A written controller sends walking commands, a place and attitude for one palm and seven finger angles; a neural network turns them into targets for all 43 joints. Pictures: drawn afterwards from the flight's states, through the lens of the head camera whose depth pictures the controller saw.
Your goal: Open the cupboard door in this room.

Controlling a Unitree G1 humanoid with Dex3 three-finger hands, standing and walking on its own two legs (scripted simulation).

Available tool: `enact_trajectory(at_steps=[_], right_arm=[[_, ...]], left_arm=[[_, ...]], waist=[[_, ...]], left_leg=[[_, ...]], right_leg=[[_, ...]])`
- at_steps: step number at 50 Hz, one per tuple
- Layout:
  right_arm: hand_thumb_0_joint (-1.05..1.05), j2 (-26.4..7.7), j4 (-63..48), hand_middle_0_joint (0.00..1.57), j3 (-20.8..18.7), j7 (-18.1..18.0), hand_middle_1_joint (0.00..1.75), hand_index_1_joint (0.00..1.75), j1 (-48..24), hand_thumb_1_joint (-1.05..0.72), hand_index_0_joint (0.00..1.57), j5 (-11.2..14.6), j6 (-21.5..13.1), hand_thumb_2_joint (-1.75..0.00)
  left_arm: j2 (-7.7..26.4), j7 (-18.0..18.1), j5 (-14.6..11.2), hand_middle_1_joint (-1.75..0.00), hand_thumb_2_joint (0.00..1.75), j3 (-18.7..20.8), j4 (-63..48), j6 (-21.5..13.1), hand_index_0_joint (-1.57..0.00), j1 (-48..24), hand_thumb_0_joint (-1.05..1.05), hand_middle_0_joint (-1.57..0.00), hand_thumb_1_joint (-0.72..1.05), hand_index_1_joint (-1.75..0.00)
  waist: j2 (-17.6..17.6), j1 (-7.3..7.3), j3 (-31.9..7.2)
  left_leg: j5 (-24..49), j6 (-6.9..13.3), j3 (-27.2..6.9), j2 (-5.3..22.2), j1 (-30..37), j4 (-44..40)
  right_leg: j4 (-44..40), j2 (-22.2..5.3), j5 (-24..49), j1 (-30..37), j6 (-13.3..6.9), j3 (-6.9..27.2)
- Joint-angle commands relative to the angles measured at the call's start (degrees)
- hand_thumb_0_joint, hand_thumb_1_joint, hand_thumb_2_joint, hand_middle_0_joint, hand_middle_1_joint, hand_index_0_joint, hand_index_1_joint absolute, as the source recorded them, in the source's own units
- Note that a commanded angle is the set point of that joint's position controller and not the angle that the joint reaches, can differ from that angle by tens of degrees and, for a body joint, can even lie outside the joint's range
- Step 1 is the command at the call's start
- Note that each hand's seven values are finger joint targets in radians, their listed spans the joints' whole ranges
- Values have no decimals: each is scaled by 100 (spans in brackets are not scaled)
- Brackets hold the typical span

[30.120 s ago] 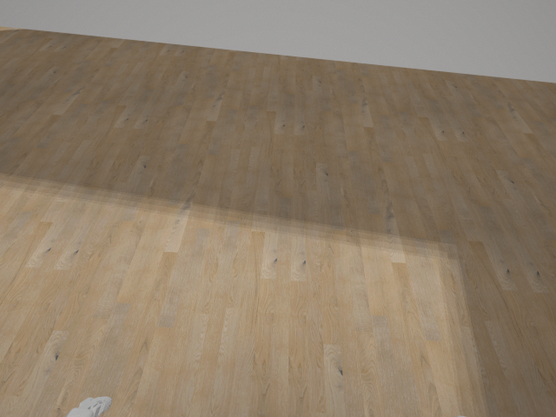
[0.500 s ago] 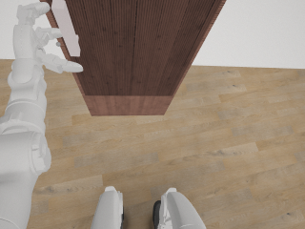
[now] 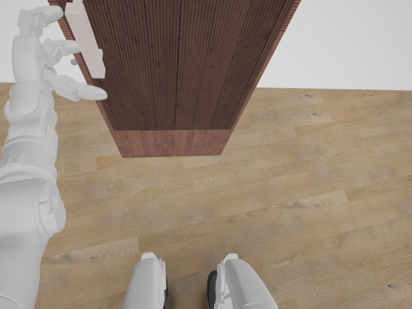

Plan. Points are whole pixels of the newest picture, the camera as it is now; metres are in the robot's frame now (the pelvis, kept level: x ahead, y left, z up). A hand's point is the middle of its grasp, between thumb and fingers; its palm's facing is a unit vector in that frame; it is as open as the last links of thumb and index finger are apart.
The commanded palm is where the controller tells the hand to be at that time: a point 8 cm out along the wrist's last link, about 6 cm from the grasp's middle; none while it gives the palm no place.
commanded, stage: move the hooked fingers beside the handle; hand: left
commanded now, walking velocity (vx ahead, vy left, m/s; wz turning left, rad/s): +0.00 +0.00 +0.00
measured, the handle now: (89, 36) +0.60 +0.19 +0.06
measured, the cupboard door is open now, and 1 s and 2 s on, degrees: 0 0 0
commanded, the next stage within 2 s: none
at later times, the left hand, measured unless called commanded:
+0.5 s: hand (67, 59) +0.54 +0.22 +0.06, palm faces +0.05 -1.00 -0.02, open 15.0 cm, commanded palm +0.53 +0.23 +0.06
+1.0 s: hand (55, 57) +0.54 +0.24 +0.06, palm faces +0.03 -1.00 -0.03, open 14.0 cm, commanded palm +0.53 +0.27 +0.06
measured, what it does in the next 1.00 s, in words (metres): stands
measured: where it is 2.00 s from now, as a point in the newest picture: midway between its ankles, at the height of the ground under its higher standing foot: outside the picture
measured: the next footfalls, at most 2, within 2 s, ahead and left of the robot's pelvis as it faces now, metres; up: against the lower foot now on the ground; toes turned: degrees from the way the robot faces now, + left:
none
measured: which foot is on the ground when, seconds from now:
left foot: down 0.00-1.00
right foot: down 0.00-1.00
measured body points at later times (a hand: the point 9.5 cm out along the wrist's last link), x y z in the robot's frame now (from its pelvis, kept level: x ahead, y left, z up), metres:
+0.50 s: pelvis +0.00 +0.00 +0.00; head +0.18 +0.03 +0.42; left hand +0.53 +0.27 +0.06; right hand -0.01 -0.26 -0.10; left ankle +0.03 +0.09 -0.64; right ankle +0.01 -0.13 -0.64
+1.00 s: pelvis +0.00 +0.00 -0.01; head +0.17 +0.03 +0.41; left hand +0.53 +0.29 +0.07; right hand -0.02 -0.26 -0.11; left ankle +0.03 +0.09 -0.64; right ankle +0.01 -0.13 -0.64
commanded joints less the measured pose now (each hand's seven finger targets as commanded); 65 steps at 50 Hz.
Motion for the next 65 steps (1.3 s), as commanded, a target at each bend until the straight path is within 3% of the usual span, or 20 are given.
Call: enact_trajectory(at_steps=[1,3,5,8,17,19,23,25,28,32,33,35,38,43,44,47,51,55,62,65], right_arm=[[0,-1225,-66,20,-353,-110,30,30,1255,-90,20,-16,-9,-90],[0,-1200,-89,20,-349,-126,30,30,1232,-90,20,-2,5,-90],[0,-1199,-105,20,-353,-121,30,30,1261,-90,20,-10,9,-90],[0,-1203,-107,20,-348,-127,30,30,1242,-90,20,15,34,-90],[0,-1240,-178,20,-301,-202,30,30,1243,-90,20,59,86,-90],[0,-1219,-225,20,-315,-196,30,30,1254,-90,20,61,86,-90],[0,-1241,-247,20,-280,-225,30,30,1207,-90,20,106,121,-90],[0,-1244,-261,20,-280,-242,30,30,1226,-90,20,105,123,-90],[0,-1218,-284,20,-296,-233,30,30,1215,-90,20,106,135,-90],[0,-1273,-311,20,-262,-279,30,30,1203,-90,20,140,160,-90],[0,-1265,-332,20,-257,-285,30,30,1194,-90,20,135,153,-90],[0,-1264,-391,20,-253,-294,30,30,1212,-90,20,133,149,-90],[0,-1293,-474,20,-231,-304,30,30,1191,-90,20,141,150,-90],[0,-1313,-590,20,-207,-323,30,30,1145,-90,20,177,125,-90],[0,-1317,-597,20,-205,-332,30,30,1148,-90,20,171,110,-90],[0,-1332,-580,20,-195,-347,30,30,1126,-90,20,200,107,-90],[0,-1370,-516,20,-165,-404,30,30,1119,-90,20,239,98,-90],[0,-1435,-431,20,-185,-443,30,30,1187,-90,20,210,76,-90],[0,-1433,-408,20,-158,-440,30,30,1227,-90,20,178,74,-90],[0,-1438,-430,20,-160,-430,30,30,1254,-90,20,155,63,-90]], left_arm=[[509,-499,213,-120,30,-186,-1526,-578,-30,-3245,0,-30,-50,-120],[414,-545,221,-120,30,-270,-1484,-561,-30,-3189,0,-30,-50,-120],[459,-581,187,-120,30,-210,-1641,-602,-30,-3170,0,-30,-50,-120],[503,-620,160,-120,30,-178,-1561,-550,-30,-3068,0,-30,-50,-120],[1278,-773,140,-120,30,404,-1476,-505,-30,-2761,0,-30,-50,-120],[1228,-838,96,-120,30,401,-1642,-524,-30,-2650,0,-30,-50,-120],[1464,-922,67,-120,30,553,-1415,-410,-30,-2484,0,-30,-50,-120],[1743,-931,82,-120,30,763,-1542,-448,-30,-2473,0,-30,-50,-120],[1443,-954,56,-120,30,578,-1574,-410,-30,-2358,0,-30,-50,-120],[1863,-963,46,-120,30,882,-1282,-321,-30,-2265,0,-30,-50,-120],[1873,-968,51,-120,30,864,-1360,-312,-30,-2375,0,-30,-50,-120],[2160,-951,77,-120,30,1113,-1403,-344,-30,-2184,0,-30,-50,-120],[2455,-941,107,-120,30,1318,-1185,-241,-30,-1975,0,-30,-50,-120],[2794,-1042,135,-120,30,1477,-1179,-194,-30,-1881,0,-30,-50,-120],[2870,-1080,110,-120,30,1532,-1301,-241,-30,-1927,0,-30,-50,-120],[2948,-1213,78,-120,30,1545,-1201,-200,-30,-1847,0,-30,-50,-120],[2775,-1401,25,-120,30,1267,-1050,-108,-30,-2192,0,-30,-50,-120],[2846,-1474,-8,-120,30,1260,-1281,-123,-30,-2555,0,-30,-50,-120],[2631,-1358,98,-120,30,1066,-1092,55,-30,-2614,0,-30,-50,-120],[2664,-1277,122,-120,30,1119,-1240,28,-30,-2653,0,-30,-50,-120]], waist=[[1429,-631,-3219],[1438,-670,-3083],[1578,-594,-3342],[1323,-637,-3182],[1308,-481,-3200],[1504,-410,-3431],[1200,-442,-3086],[1412,-331,-3306],[1328,-399,-3216],[1110,-374,-2955],[1165,-403,-3001],[1327,-246,-3273],[1003,-230,-3050],[920,-201,-3107],[1086,-176,-3204],[1098,-176,-3106],[1107,-370,-2849],[1387,-399,-3205],[1470,-454,-3000],[1599,-406,-3207]], left_leg=[[2485,-129,-629,2,3985,-699],[2506,-116,-596,14,3945,-697],[2786,-138,-610,14,4134,-674],[2661,-115,-590,30,3988,-684],[2742,-72,-476,31,3697,-646],[3039,-89,-481,36,3909,-615],[2709,-44,-406,35,3483,-626],[2891,-66,-406,40,3627,-616],[3003,-82,-433,71,3766,-632],[2698,-48,-380,58,3357,-628],[2620,-31,-353,46,3299,-621],[2890,-59,-359,46,3447,-609],[2719,-26,-300,44,3035,-595],[2489,14,-206,39,2664,-529],[2612,10,-218,38,2766,-509],[2507,-1,-198,55,2687,-496],[2154,5,-287,84,2701,-511],[2295,-45,-460,117,3171,-499],[2186,-104,-605,143,3336,-591],[2359,-145,-666,148,3539,-618]], right_leg=[[-600,381,1389,-200,-211,315],[-623,379,1406,-222,-198,327],[-589,384,1505,-172,-198,322],[-638,401,1502,-112,-176,329],[-606,404,1660,200,-165,391],[-558,410,1775,191,-179,387],[-619,421,1742,341,-137,420],[-562,412,1814,376,-145,420],[-596,421,1802,245,-128,382],[-597,412,1724,342,-109,422],[-595,407,1720,385,-98,441],[-518,403,1856,479,-121,433],[-514,398,1908,702,-85,461],[-482,406,1951,941,-57,536],[-435,404,2015,910,-80,537],[-456,407,1936,862,-59,535],[-495,403,1515,413,-52,499],[-420,387,1368,17,-82,428],[-438,376,1180,-346,-96,341],[-405,373,1214,-376,-116,311]])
